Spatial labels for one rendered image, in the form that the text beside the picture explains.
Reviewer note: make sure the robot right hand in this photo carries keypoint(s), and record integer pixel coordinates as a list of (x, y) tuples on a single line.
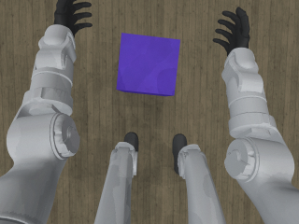
[(239, 38)]

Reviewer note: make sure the carton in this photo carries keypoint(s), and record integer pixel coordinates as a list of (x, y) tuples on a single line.
[(148, 64)]

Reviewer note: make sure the left robot shin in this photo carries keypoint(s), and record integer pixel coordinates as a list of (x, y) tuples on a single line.
[(121, 144)]

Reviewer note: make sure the robot left hand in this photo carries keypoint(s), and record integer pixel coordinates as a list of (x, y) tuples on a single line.
[(64, 15)]

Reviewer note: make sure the right robot thigh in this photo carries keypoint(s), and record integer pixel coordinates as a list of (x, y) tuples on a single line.
[(204, 206)]

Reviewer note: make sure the right robot upper arm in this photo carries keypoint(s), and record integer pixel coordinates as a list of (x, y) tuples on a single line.
[(264, 170)]

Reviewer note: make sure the robot right forearm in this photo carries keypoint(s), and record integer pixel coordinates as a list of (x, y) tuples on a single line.
[(249, 115)]

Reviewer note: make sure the robot left forearm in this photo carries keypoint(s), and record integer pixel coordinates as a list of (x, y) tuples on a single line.
[(52, 77)]

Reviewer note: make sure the left robot upper arm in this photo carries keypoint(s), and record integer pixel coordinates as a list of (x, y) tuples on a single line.
[(39, 145)]

